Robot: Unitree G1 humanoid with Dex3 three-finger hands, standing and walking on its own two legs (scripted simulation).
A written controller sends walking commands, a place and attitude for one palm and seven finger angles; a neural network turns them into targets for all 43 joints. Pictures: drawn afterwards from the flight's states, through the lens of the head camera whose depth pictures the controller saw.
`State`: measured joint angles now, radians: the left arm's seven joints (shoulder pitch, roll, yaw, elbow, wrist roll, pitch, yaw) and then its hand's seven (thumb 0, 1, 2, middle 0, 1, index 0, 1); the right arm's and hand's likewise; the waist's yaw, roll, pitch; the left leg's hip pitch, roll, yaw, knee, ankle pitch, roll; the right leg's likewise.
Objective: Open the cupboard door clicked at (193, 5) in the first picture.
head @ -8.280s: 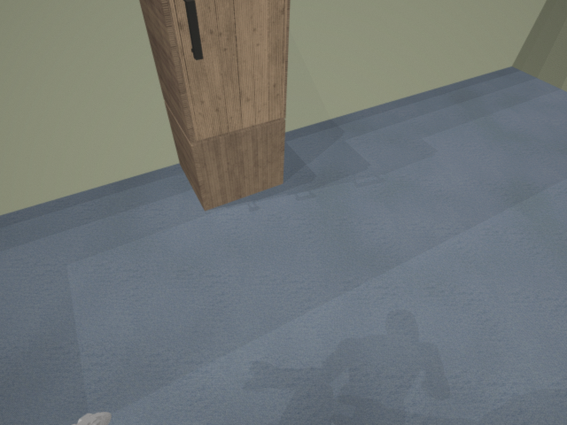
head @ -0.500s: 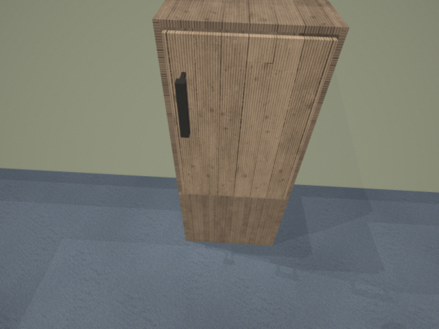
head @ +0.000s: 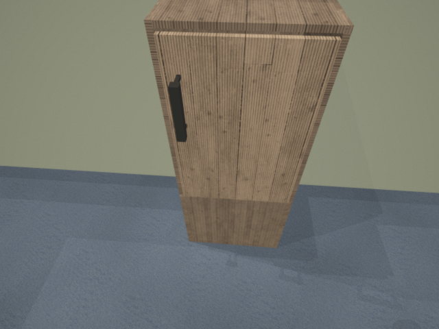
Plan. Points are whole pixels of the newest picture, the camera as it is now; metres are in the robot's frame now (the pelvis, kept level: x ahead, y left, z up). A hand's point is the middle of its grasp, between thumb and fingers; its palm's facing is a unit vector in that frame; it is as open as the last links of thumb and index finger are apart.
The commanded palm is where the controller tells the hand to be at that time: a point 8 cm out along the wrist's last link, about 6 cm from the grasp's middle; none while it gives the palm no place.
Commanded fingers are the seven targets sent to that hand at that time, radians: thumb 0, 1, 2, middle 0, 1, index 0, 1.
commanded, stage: shuffle to correct the standing spot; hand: left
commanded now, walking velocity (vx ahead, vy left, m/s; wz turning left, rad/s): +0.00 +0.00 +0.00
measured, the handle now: (180, 109) +0.60 +0.14 +0.07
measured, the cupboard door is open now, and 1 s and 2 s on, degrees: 0 0 0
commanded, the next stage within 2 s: come to a stop and stand still in 0.20 s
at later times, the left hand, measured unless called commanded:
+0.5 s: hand out of the picture +0.03 +0.14 -0.18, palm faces +0.08 -0.98 -0.19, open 7.4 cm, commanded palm none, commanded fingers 0.00 0.90 0.90 -0.20 -0.30 -0.20 -0.30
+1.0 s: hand out of the picture +0.06 +0.17 -0.17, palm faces +0.02 -0.98 -0.22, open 7.4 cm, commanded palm none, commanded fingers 0.00 0.90 0.90 -0.20 -0.30 -0.20 -0.30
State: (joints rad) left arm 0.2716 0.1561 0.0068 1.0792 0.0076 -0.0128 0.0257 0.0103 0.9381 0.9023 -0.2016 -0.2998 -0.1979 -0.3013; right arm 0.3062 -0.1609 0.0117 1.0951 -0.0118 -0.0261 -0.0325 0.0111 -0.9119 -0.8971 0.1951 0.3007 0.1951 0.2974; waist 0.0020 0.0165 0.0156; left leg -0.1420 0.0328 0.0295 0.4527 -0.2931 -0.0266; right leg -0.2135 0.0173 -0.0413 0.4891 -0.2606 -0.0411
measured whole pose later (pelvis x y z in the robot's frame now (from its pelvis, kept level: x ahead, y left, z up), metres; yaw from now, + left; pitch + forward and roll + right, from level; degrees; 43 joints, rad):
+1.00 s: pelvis +0.05 +0.00 +0.00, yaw +0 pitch +0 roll -1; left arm 0.30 0.15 -0.01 1.06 0.02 -0.03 0.06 0.01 0.91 0.90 -0.20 -0.30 -0.20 -0.30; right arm 0.21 -0.18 0.00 1.05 0.00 -0.01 -0.02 0.00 -0.93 -0.90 0.20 0.30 0.20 0.30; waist 0.01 0.02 0.02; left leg -0.24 0.04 0.05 0.49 -0.26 0.00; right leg -0.13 0.04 -0.04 0.43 -0.30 -0.04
